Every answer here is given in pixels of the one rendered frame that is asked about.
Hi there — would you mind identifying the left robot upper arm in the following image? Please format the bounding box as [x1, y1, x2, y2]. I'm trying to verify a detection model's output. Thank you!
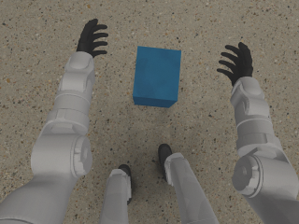
[0, 133, 93, 224]

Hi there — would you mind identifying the robot right forearm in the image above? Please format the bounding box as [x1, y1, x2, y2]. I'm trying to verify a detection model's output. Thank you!
[230, 77, 299, 193]

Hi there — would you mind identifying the right robot hand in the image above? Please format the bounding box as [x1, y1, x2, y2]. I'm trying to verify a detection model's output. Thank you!
[217, 42, 253, 86]

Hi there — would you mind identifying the robot left forearm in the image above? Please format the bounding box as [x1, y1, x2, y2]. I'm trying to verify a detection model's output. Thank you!
[30, 51, 95, 173]

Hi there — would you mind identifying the right robot thigh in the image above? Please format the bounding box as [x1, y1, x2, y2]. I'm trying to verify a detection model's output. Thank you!
[164, 157, 220, 224]

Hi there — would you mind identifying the right robot shin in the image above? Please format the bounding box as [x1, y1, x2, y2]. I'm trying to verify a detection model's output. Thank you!
[164, 152, 189, 163]

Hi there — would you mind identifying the right robot upper arm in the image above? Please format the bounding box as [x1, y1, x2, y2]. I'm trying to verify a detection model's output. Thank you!
[232, 154, 299, 224]

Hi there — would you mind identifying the left robot hand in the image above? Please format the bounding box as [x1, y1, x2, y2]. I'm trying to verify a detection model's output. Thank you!
[76, 19, 108, 58]

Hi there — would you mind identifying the carton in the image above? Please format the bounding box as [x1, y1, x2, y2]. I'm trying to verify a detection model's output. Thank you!
[133, 46, 181, 108]

